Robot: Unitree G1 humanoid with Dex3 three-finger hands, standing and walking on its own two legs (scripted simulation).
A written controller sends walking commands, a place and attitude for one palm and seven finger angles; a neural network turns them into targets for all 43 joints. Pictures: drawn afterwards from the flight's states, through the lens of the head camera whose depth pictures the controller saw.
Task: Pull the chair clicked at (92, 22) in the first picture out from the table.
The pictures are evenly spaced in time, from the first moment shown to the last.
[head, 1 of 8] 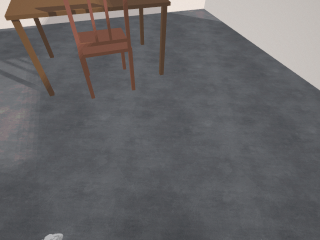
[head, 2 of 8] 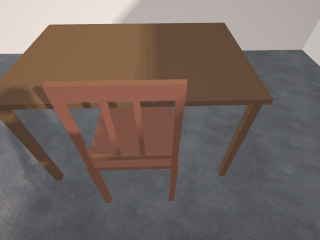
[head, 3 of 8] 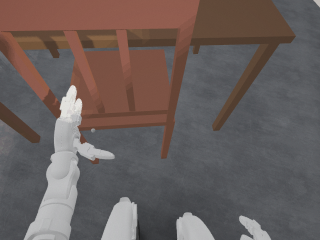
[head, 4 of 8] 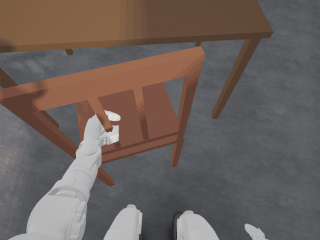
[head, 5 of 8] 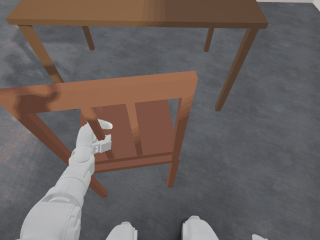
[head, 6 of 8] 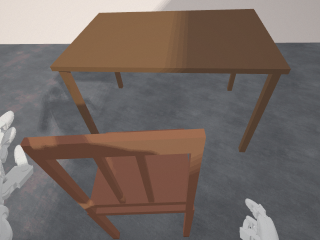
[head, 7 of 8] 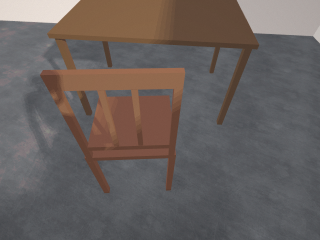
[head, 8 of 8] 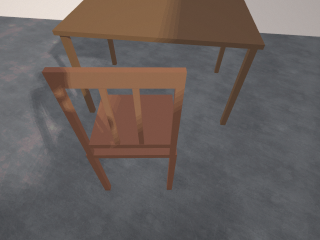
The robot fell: no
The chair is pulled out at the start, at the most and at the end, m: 0.00 0.47 0.46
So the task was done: yes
